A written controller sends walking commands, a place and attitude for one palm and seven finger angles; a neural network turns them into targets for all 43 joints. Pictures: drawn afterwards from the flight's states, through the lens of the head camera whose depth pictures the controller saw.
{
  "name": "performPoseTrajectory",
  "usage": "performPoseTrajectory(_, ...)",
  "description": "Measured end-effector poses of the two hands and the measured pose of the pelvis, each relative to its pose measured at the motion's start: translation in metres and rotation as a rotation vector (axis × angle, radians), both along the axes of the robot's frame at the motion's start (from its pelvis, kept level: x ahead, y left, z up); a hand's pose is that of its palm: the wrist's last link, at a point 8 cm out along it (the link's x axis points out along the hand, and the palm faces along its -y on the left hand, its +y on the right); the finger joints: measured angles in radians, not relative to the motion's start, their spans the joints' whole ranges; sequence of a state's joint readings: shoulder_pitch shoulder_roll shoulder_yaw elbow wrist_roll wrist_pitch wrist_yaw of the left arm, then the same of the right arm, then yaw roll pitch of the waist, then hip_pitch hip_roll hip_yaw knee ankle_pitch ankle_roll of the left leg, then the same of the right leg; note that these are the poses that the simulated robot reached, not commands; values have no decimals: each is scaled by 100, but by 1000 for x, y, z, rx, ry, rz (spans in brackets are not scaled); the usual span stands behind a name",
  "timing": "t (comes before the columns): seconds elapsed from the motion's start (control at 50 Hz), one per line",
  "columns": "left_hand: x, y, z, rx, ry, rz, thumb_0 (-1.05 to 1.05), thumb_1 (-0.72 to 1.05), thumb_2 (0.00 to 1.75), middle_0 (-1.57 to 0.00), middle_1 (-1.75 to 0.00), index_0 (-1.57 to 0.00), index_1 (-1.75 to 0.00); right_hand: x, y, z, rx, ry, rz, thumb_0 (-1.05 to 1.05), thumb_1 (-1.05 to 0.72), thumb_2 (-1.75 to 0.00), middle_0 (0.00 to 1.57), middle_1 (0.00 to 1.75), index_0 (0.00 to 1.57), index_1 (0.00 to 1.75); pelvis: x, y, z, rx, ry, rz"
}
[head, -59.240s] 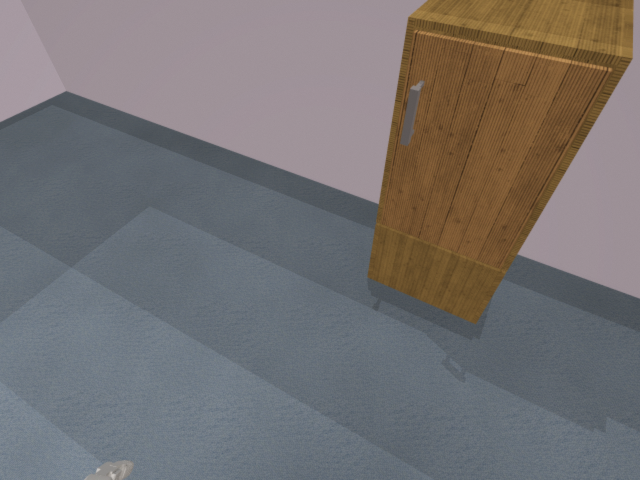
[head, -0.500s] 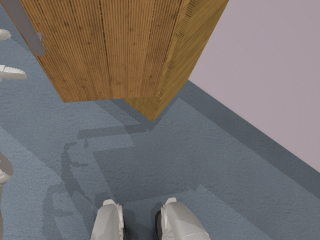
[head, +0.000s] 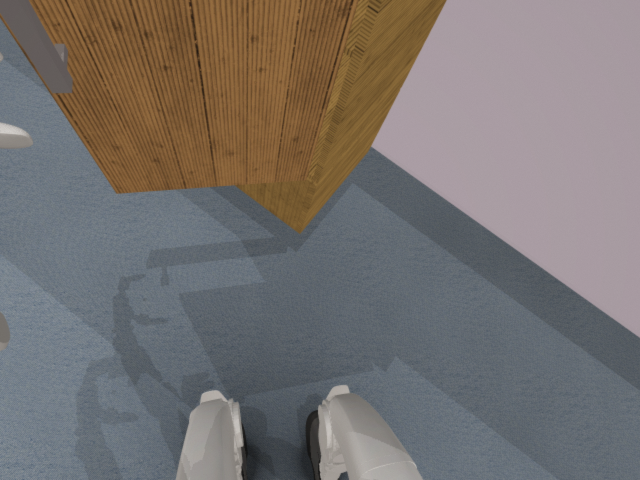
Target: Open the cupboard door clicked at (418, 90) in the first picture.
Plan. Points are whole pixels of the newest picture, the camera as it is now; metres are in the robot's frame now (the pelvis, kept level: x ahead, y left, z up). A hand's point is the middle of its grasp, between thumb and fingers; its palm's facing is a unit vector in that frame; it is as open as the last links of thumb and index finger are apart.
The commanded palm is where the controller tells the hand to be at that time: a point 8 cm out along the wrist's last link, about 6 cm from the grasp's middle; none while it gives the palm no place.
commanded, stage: slide the fingers in behind the handle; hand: left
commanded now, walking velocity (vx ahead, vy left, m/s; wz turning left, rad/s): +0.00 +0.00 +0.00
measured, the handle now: (31, 17) +0.60 +0.25 +0.09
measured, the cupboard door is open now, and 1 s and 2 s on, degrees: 46 46 46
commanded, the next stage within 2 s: close the thumb around the handle in 1.70 s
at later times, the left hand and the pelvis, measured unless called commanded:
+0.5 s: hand out of the picture +0.54 +0.29 +0.08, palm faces +0.10 -0.99 +0.00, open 14.0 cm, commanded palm +0.52 +0.31 +0.08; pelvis +0.01 +0.01 +0.01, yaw +0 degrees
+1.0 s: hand (31, 76) +0.54 +0.25 +0.08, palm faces +0.09 -1.00 -0.01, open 14.0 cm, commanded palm +0.52 +0.28 +0.08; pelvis +0.01 +0.00 +0.01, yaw +1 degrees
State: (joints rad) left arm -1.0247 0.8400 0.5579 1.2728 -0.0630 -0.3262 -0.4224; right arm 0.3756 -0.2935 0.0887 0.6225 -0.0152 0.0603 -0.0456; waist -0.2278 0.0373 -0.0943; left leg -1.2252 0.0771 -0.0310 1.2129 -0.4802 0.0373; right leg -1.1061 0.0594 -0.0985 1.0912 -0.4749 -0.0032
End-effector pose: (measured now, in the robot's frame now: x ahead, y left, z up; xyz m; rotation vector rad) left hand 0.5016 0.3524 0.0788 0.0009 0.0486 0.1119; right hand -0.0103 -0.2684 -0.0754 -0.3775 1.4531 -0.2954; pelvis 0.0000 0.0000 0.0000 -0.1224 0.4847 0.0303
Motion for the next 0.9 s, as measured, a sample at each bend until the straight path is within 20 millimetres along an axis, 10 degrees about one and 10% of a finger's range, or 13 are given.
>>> performPoseTrajectory(0.9,11,-40,0,2,6,-13,-1,-50,30,-30,-120,-30,-120,9,9,1,54,-7,-12,1,-91,-90,21,30,20,30,12,1,9,14,-21,3)
